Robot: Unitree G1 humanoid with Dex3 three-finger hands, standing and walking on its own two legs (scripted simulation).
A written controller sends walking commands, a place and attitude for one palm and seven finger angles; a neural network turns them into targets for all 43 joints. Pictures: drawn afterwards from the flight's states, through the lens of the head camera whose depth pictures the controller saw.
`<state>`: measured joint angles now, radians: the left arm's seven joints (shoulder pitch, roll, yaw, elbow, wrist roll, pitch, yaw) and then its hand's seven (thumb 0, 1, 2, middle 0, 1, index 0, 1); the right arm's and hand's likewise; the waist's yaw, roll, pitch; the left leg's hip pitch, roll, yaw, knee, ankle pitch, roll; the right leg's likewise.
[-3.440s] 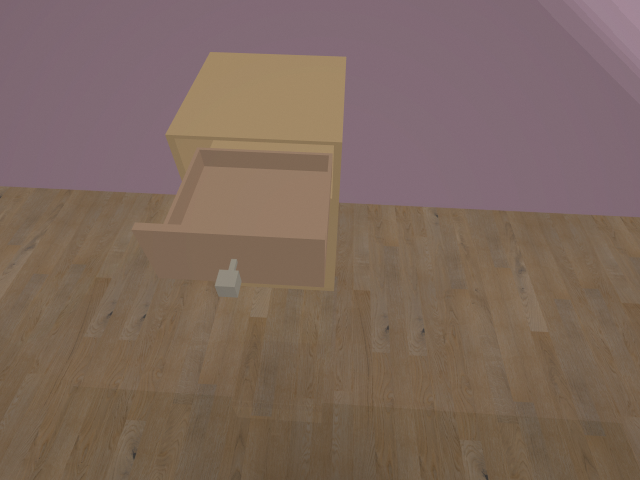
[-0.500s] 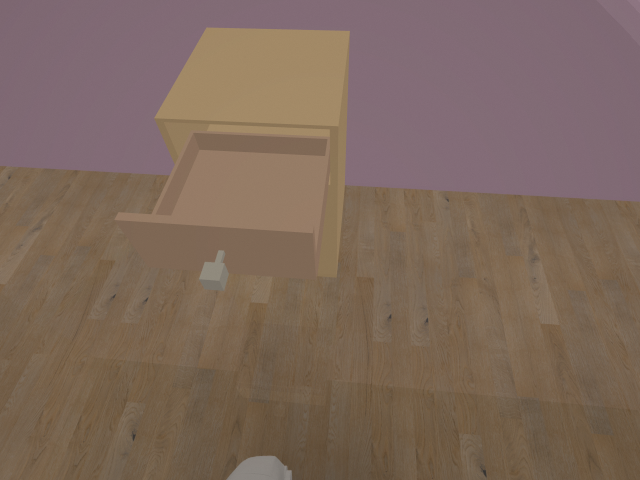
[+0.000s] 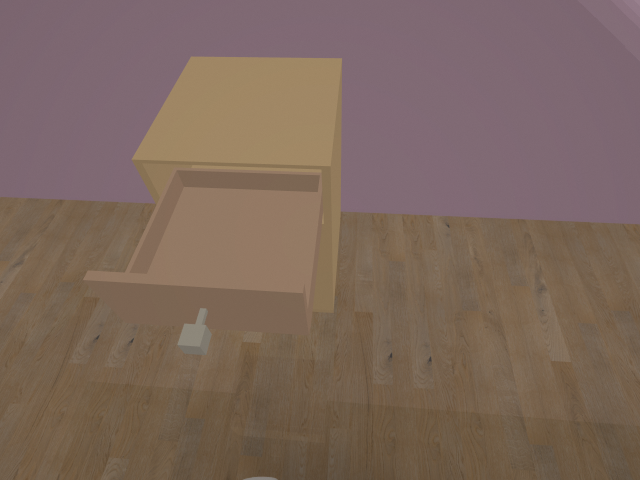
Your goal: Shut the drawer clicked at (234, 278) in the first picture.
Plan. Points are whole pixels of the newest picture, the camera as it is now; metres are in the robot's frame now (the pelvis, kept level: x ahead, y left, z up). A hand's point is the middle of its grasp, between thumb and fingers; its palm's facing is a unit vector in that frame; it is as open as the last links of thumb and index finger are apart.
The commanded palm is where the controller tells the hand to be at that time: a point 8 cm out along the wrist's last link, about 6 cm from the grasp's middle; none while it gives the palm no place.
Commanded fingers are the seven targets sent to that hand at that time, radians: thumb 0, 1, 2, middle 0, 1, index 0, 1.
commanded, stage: come to a stop and stand still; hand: left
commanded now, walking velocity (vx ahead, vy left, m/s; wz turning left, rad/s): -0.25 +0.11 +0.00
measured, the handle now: (198, 329) +0.37 +0.26 -0.18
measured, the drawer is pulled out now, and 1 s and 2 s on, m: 0.30 0.30 0.30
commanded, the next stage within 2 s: look again from close up in 0.90 s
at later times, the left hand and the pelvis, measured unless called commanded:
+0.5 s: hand out of the picture +0.12 +0.19 -0.16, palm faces +0.03 -0.95 -0.31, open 7.3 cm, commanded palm none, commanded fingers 0.00 0.90 0.90 -0.20 -0.30 -0.20 -0.30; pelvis +0.06 -0.02 +0.00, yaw -1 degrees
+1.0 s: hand out of the picture +0.08 +0.14 -0.16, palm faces +0.02 -0.97 -0.23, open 7.2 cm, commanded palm none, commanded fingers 0.00 0.90 0.90 -0.20 -0.30 -0.20 -0.30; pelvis +0.06 -0.03 +0.01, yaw -2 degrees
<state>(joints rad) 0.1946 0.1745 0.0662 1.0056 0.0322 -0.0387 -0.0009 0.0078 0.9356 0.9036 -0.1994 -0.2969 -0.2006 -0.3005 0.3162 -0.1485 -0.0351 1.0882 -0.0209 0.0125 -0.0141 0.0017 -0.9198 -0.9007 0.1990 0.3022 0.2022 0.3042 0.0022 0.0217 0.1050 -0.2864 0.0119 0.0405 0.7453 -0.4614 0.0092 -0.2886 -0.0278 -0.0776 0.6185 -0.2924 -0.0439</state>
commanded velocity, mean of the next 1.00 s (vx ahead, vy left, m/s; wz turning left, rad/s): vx -0.09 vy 0.00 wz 0.00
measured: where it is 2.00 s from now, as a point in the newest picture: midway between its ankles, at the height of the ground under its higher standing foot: outside the picture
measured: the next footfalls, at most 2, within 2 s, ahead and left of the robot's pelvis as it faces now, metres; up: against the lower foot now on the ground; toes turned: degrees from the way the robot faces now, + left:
left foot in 0.22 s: +0.14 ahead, +0.15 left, +0.00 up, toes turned +3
left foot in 0.76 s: +0.08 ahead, +0.10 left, +0.00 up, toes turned +0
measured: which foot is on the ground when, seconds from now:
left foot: up 0.00-0.20, down 0.22-0.46, up 0.48-0.74, down 0.76-1.00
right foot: down 0.00-1.00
